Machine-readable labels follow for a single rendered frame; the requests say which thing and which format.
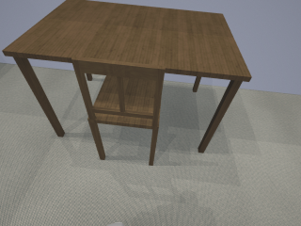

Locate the chair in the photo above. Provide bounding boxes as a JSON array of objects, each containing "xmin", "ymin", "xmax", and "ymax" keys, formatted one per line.
[{"xmin": 71, "ymin": 56, "xmax": 166, "ymax": 166}]

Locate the table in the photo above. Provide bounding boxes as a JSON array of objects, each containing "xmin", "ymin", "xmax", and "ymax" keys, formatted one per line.
[{"xmin": 2, "ymin": 0, "xmax": 252, "ymax": 153}]

